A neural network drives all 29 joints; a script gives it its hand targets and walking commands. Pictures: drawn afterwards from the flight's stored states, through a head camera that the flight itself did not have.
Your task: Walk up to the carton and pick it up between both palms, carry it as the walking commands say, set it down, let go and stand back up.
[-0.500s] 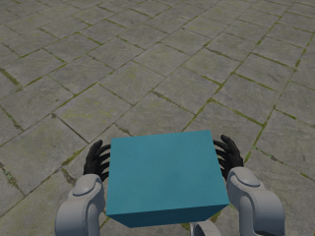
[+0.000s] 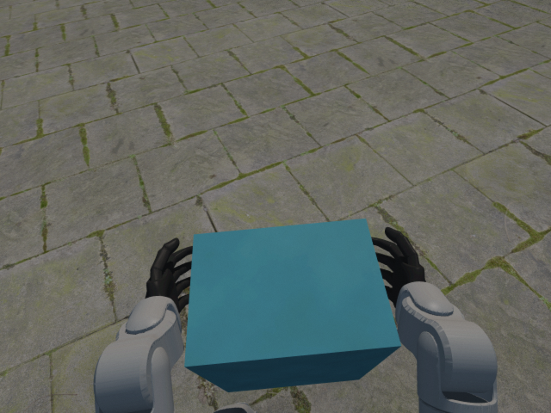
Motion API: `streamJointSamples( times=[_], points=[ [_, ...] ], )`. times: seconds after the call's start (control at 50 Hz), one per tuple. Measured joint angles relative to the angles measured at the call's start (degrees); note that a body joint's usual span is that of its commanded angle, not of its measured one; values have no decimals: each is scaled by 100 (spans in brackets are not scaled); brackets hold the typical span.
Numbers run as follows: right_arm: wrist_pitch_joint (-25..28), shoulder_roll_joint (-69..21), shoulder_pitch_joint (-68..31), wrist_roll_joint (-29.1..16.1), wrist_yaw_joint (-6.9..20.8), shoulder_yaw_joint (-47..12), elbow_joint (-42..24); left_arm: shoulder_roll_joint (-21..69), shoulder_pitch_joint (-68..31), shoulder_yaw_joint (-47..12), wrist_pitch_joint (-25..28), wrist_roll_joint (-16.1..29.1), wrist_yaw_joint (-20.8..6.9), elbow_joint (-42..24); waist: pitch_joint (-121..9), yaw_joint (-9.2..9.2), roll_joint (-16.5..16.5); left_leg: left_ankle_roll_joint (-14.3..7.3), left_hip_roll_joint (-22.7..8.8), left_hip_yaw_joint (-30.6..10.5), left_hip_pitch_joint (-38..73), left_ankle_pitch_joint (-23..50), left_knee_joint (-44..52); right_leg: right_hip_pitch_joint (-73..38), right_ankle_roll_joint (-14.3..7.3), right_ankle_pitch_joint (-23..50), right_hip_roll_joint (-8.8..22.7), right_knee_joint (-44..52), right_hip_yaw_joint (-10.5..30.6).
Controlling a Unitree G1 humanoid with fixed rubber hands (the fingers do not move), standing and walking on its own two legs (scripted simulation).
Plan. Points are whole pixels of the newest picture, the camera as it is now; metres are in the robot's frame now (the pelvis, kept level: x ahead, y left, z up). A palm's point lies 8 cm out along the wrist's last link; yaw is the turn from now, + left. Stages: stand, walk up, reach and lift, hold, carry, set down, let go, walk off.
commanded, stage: carry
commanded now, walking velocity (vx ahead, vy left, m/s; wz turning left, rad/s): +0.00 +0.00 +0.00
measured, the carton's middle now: (287, 317) +0.24 +0.01 +0.02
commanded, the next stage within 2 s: none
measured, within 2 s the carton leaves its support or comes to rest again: neither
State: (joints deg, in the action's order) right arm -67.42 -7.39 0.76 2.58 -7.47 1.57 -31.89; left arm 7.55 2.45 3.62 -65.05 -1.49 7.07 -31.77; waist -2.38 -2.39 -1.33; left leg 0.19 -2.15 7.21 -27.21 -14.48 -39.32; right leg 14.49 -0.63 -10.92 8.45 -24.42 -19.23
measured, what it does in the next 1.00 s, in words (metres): steps on the spot: left foot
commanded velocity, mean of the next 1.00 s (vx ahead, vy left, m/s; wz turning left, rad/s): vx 0.00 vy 0.00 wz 0.00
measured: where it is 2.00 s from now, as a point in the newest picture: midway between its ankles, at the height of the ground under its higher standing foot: outside the picture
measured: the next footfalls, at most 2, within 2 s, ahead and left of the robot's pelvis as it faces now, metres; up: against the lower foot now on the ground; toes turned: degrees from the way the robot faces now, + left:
left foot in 0.08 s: +0.14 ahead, +0.12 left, +0.00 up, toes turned -17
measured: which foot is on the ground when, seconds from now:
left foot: up 0.00-0.06, down 0.08-1.00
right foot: down 0.00-1.00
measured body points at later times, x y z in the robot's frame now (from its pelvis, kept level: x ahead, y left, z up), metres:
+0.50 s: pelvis +0.07 +0.02 -0.01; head +0.05 +0.02 +0.44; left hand +0.32 +0.18 +0.08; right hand +0.32 -0.12 +0.08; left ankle +0.10 +0.11 -0.74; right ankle +0.04 -0.11 -0.74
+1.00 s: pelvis +0.06 +0.00 -0.01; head +0.04 +0.00 +0.44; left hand +0.31 +0.16 +0.08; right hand +0.31 -0.15 +0.08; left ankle +0.10 +0.11 -0.74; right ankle +0.04 -0.11 -0.74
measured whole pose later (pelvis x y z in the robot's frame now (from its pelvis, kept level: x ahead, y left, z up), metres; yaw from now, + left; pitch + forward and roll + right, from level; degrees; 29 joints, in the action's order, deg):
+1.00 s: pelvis +0.06 +0.00 -0.01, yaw +1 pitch +3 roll +0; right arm -67.7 -7.4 0.3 2.9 -7.6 2.5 -28.2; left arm 7.3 -0.4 4.2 -67.1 -1.8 7.3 -27.5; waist -7.0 0.3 -0.3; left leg -1.1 -1.8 6.8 -19.8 -11.3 -28.0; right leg 15.2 0.5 -17.4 4.3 -29.8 -8.6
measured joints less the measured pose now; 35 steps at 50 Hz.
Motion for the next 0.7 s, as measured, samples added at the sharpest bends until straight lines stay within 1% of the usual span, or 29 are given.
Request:
streamJointSamples(
  times=[0.06, 0.08, 0.1, 0.12, 0.14, 0.16, 0.18, 0.22, 0.26, 0.3, 0.32, 0.34, 0.42, 0.52, 0.6, 0.7],
  points=[
    [-37, 0, 10, 5, 0, 24, 28, -4, -43, -7, -67, -4, 8, 54, -110, 37, 61, -48, 0, 82, 308, 429, 677, -8, 134, -319, 66, -385, 34],
    [-60, 1, -3, 2, 0, 42, 44, -6, -60, -16, -90, -16, 9, 76, -174, 63, 32, -60, -36, 82, 488, 597, 972, 22, 189, -472, 58, -595, 49],
    [-48, 1, -23, 5, 0, 39, 120, -13, -106, 10, -115, -24, 9, 128, -236, 114, 95, -205, 2, 111, 551, 512, 1033, 102, 247, -643, 130, -850, 94],
    [-20, 1, -37, 18, 0, 33, 249, -19, -162, 51, -153, -27, 9, 226, -289, 177, 198, -304, 68, 137, 505, 414, 934, 206, 345, -941, 175, -1067, 243],
    [-12, 2, -48, 30, 0, 37, 363, -20, -204, 79, -190, -35, 10, 326, -332, 232, 257, -363, 112, 146, 477, 350, 887, 325, 418, -1332, 145, -1262, 469],
    [-15, 2, -56, 31, 0, 51, 433, -21, -235, 88, -219, -46, 12, 393, -352, 271, 291, -395, 140, 156, 483, 328, 905, 440, 468, -1602, 93, -1440, 691],
    [-16, 2, -64, 23, 0, 70, 454, -22, -264, 84, -239, -56, 16, 416, -352, 298, 313, -406, 159, 168, 504, 333, 951, 538, 502, -1717, 48, -1578, 871],
    [3, 1, -87, -4, -1, 107, 409, -25, -321, 63, -242, -65, 23, 384, -339, 353, 338, -405, 192, 172, 526, 358, 1030, 650, 510, -1668, -24, -1661, 1106],
    [37, 2, -113, -27, -1, 137, 352, -27, -373, 45, -219, -70, 27, 343, -335, 396, 352, -410, 236, 153, 522, 353, 1050, 623, 483, -1445, -88, -1460, 1227],
    [63, 3, -127, -43, -1, 148, 320, -27, -401, 38, -208, -75, 29, 309, -354, 399, 391, -402, 304, 151, 516, 312, 1013, 438, 456, -889, -117, -917, 1268],
    [68, 6, -131, -51, -1, 163, 329, -25, -393, 25, -188, -80, 29, 327, -355, 392, 354, -392, 307, 133, 524, 281, 981, 373, 417, -554, -133, -780, 1264],
    [59, 6, -117, -55, -1, 173, 350, -23, -362, 11, -171, -87, 29, 360, -361, 379, 284, -380, 288, 105, 560, 260, 985, 318, 378, -503, -157, -741, 1236],
    [5, 1, -24, -7, -2, 97, 326, -19, -236, 28, -180, -45, 29, 346, -427, 287, 127, -341, 244, 62, 699, 261, 1111, 137, 321, -641, -220, -572, 1176],
    [-14, 1, -12, 46, -3, 60, 292, -20, -242, 60, -171, 6, 29, 360, -467, 201, 77, -301, 208, 24, 740, 241, 1118, 57, 294, -654, -260, -507, 1131],
    [-34, 1, -20, 54, -3, 78, 303, -21, -272, 55, -182, 4, 29, 405, -475, 198, 75, -271, 185, 3, 758, 233, 1108, 32, 266, -674, -280, -516, 1108],
    [-45, 1, -24, 49, -4, 95, 314, -22, -292, 46, -198, -8, 28, 427, -475, 238, 84, -232, 150, -12, 764, 247, 1109, 28, 226, -679, -312, -525, 1092]
  ],
)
